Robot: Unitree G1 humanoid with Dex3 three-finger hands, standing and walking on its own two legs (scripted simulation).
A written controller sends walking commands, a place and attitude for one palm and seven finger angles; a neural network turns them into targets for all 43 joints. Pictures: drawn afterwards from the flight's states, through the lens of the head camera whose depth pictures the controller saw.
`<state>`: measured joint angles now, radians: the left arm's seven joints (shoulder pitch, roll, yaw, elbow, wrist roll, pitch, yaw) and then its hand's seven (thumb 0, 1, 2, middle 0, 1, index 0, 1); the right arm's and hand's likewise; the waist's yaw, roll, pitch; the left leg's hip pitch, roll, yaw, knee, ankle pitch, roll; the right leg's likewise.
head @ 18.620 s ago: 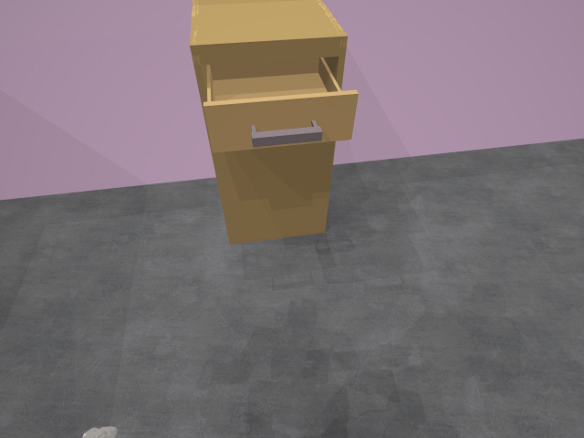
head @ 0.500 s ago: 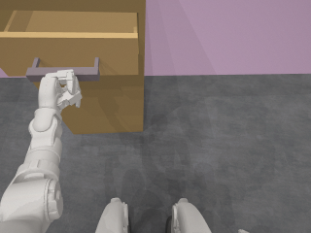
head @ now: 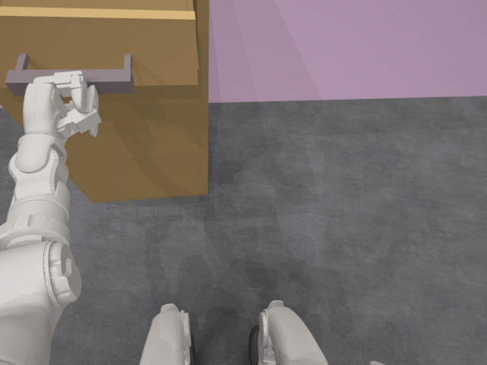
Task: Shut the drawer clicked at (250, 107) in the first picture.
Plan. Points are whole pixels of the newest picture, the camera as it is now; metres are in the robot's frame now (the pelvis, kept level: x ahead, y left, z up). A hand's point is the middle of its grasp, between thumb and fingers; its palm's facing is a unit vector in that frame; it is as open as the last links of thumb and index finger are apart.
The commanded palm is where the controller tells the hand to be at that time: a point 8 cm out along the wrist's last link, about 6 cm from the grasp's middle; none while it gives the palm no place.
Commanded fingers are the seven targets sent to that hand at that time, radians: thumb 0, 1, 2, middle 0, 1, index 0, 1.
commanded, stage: push the drawer shut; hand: left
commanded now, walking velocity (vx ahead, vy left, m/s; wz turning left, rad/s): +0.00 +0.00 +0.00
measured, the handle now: (75, 71) +0.58 +0.24 +0.06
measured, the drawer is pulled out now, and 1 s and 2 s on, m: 0.05 0.00 0.00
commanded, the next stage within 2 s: pull the fist back off the drawer in 0.68 s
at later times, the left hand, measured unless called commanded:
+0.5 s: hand (91, 84) +0.55 +0.22 +0.06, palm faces +0.04 -1.00 -0.04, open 2.9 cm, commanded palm +0.57 +0.24 +0.07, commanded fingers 0.00 0.90 0.90 -1.40 -1.60 -1.40 -1.60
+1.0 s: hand (87, 82) +0.55 +0.22 +0.06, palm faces +0.05 -1.00 -0.05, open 3.1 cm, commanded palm +0.57 +0.23 +0.07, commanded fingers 0.00 0.90 0.90 -1.40 -1.60 -1.40 -1.60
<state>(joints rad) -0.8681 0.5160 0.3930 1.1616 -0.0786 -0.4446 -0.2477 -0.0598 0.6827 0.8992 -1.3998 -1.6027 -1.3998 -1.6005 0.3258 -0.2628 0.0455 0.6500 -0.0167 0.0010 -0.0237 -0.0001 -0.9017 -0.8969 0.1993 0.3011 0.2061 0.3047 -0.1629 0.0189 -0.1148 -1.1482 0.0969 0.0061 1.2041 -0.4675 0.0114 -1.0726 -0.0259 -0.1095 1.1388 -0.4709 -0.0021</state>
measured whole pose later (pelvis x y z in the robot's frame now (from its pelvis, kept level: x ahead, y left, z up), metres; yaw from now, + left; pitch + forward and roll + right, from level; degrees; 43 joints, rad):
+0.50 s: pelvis -0.01 +0.01 -0.01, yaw -1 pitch +28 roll -6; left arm -1.09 0.66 0.43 1.29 -0.01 -0.38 -0.23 -0.04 0.61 0.90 -1.40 -1.60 -1.40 -1.60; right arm 0.38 -0.26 0.07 0.66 -0.05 0.01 -0.01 0.00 -0.90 -0.90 0.20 0.30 0.21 0.30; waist -0.24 0.03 -0.11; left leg -1.28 0.10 -0.01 1.26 -0.47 0.02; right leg -1.19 -0.02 -0.12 1.17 -0.46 0.00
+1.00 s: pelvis -0.02 +0.01 -0.02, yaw -1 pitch +29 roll -7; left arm -1.19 0.71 0.36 1.31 0.00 -0.32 -0.20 -0.04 0.52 0.90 -1.40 -1.60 -1.40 -1.60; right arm 0.37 -0.27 0.09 0.67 -0.05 -0.05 -0.03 0.00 -0.90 -0.90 0.20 0.30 0.21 0.30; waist -0.26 0.03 -0.10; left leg -1.34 0.09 -0.03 1.27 -0.44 0.02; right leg -1.24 -0.03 -0.14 1.17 -0.43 0.00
